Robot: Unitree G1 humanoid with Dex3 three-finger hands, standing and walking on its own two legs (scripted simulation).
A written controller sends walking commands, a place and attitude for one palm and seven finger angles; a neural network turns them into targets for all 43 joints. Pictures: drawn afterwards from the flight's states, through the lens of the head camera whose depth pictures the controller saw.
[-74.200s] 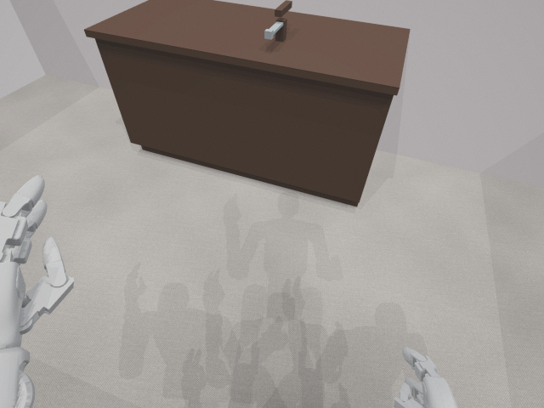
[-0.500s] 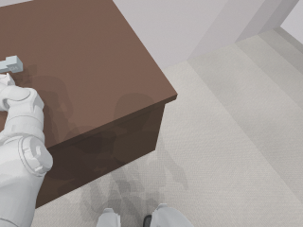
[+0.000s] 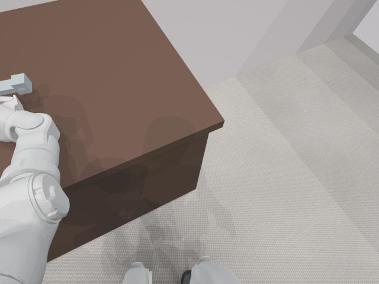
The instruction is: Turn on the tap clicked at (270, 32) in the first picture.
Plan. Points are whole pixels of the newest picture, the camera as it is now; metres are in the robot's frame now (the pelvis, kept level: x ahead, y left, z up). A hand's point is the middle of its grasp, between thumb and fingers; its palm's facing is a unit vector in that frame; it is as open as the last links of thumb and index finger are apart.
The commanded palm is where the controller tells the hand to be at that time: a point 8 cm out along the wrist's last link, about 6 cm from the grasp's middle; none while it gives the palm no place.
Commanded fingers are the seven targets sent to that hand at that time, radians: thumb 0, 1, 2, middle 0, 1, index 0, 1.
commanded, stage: push the lever round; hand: left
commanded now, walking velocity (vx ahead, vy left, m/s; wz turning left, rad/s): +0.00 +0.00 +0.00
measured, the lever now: (21, 84) +0.54 +0.29 +0.08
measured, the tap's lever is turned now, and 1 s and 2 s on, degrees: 82 82 83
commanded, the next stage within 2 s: lift the hand up off the lever in 0.42 s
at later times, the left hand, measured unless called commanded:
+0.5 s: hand (15, 101) +0.50 +0.30 +0.07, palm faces +0.89 -0.42 -0.19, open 7.8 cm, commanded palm +0.51 +0.29 +0.08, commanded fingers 0.00 0.90 0.90 -0.15 -0.15 -0.15 -0.15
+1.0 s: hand (13, 99) +0.50 +0.30 +0.08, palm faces +0.89 -0.42 -0.17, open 7.8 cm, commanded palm +0.49 +0.30 +0.10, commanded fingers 0.00 0.90 0.90 -0.15 -0.15 -0.15 -0.15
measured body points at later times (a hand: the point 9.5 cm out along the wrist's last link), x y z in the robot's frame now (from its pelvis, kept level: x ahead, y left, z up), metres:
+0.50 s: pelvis +0.01 +0.00 +0.00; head +0.12 +0.00 +0.44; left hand +0.45 +0.32 +0.08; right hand -0.01 -0.26 -0.13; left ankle +0.02 +0.17 -0.67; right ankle +0.01 -0.03 -0.67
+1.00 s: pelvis +0.01 +0.00 +0.01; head +0.12 +0.00 +0.44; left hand +0.45 +0.32 +0.09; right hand +0.00 -0.26 -0.12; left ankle +0.02 +0.17 -0.67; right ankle +0.01 -0.03 -0.67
